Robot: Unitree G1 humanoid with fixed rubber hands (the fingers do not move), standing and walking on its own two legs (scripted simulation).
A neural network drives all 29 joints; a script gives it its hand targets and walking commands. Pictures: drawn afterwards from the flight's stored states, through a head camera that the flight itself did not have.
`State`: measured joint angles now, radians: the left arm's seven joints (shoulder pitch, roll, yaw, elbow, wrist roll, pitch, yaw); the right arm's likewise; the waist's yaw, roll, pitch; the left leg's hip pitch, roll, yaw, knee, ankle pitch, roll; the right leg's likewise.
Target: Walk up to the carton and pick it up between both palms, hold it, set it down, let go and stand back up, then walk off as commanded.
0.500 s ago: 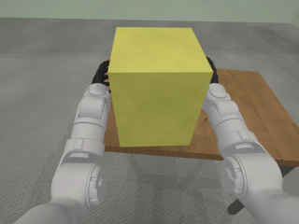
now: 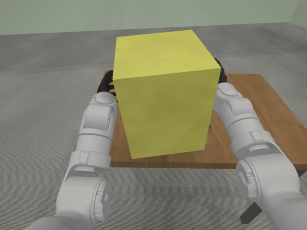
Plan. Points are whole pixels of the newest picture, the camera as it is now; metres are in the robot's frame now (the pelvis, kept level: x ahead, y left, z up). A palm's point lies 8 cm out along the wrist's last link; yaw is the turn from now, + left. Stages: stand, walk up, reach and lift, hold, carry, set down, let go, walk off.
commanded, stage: reach and lift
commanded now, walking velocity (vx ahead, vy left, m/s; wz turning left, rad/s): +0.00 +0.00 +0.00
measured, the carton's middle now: (161, 95) +0.41 -0.02 +0.18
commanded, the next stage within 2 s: hold in 0.46 s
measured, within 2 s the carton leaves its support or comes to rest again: neither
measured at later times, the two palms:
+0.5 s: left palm (96, 86) +0.38 +0.14 +0.23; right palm (216, 71) +0.40 -0.15 +0.25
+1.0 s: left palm (100, 83) +0.36 +0.12 +0.25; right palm (228, 76) +0.37 -0.17 +0.26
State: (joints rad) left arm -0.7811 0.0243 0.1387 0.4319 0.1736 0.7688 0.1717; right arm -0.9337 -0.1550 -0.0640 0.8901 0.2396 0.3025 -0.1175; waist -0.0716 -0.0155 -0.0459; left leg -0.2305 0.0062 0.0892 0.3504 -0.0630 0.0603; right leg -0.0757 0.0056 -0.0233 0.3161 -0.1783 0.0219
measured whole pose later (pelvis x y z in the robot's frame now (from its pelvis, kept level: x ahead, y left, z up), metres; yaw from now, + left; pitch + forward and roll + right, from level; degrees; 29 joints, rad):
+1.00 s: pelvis +0.00 -0.02 +0.00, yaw -1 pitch -5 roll -2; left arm -0.80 0.03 0.29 0.26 0.19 0.93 0.06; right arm -0.93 -0.17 0.05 0.61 0.36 0.61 -0.29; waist -0.05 0.04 -0.10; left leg -0.21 0.03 0.07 0.38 -0.08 0.04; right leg -0.07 0.04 0.00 0.35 -0.20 0.00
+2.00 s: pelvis +0.00 +0.00 +0.00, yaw -1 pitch -1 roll -2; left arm -0.84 0.04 0.24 0.37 0.13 0.93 0.12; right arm -1.01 -0.20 0.02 0.74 0.36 0.63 -0.25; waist -0.05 0.02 -0.18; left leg -0.29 0.01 0.06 0.39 -0.08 0.05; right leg -0.13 0.03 0.02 0.33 -0.18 0.01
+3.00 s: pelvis +0.01 -0.01 +0.00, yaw +0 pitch -3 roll -2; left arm -0.78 0.06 0.21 0.27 0.15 0.96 0.08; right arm -0.96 -0.18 0.05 0.66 0.41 0.65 -0.30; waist -0.08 0.00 -0.16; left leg -0.26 0.01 0.01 0.42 -0.12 0.03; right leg -0.08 0.05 0.00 0.32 -0.20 0.00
